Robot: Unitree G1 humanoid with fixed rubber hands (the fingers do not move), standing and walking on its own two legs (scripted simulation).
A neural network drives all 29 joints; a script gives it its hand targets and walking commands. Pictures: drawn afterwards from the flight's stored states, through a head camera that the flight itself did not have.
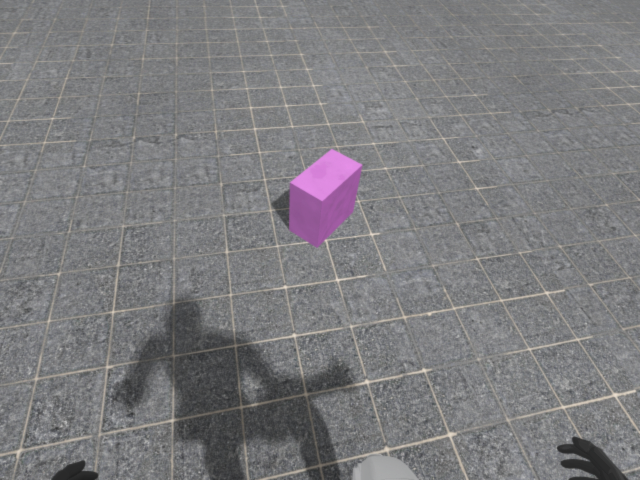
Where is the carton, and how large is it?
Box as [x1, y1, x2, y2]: [289, 149, 361, 247]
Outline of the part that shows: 332,149 290,182 289,229 316,247 352,212 361,169 361,164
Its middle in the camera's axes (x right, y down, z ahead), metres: +0.01 -0.18 +1.57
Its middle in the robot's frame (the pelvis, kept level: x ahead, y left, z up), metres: +1.20 -0.07 -0.63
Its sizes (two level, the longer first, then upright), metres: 0.265 0.148 0.267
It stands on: the floor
